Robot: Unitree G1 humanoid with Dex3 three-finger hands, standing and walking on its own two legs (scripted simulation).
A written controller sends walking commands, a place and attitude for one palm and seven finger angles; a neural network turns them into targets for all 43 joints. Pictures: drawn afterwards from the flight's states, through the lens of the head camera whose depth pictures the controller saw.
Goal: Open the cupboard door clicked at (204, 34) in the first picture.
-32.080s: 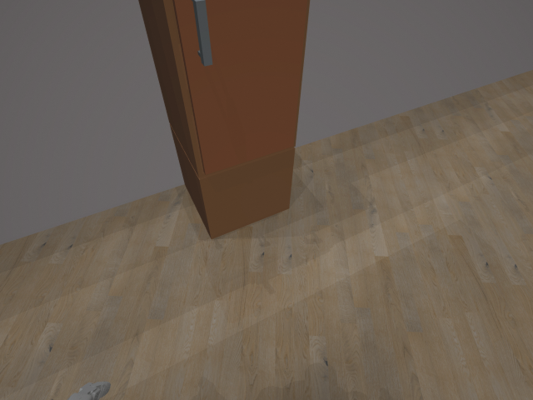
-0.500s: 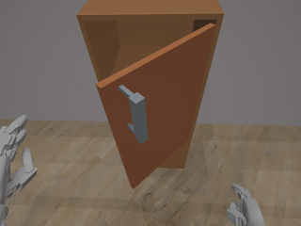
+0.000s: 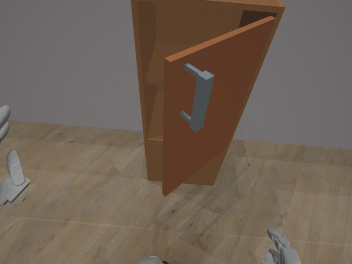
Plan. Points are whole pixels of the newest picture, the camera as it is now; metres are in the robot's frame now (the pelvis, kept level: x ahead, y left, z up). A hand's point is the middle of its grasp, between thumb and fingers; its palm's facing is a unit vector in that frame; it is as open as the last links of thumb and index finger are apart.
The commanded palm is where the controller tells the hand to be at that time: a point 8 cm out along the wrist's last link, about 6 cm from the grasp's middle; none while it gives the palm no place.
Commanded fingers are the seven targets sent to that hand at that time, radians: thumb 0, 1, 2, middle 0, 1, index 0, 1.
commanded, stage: step back with the hand held close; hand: left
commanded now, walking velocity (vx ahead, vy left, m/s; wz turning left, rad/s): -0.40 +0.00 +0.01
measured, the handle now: (193, 99) +0.42 +0.00 +0.17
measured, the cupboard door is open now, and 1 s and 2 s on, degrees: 45 45 45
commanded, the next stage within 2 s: stop stepping back and stand still in 0.20 s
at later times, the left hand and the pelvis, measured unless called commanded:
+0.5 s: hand out of the picture +0.10 +0.30 +0.18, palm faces +0.33 -0.87 -0.37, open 7.4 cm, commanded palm +0.03 +0.34 +0.19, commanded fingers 0.00 0.90 0.90 -0.20 -0.30 -0.20 -0.30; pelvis -0.13 +0.05 -0.01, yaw -3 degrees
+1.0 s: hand out of the picture -0.06 +0.37 +0.21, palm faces +0.32 -0.88 -0.35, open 7.4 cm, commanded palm -0.11 +0.42 +0.19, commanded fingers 0.00 0.90 0.90 -0.20 -0.30 -0.20 -0.30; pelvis -0.28 +0.14 +0.03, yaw -5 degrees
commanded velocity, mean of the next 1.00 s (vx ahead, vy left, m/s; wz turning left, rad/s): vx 0.12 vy -0.10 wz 0.00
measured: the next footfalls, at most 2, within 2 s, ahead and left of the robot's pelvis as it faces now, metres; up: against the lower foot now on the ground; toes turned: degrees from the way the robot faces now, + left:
right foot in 0.28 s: -0.18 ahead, -0.10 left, +0.00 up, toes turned -4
right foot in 0.56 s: -0.11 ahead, -0.05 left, +0.00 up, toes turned -3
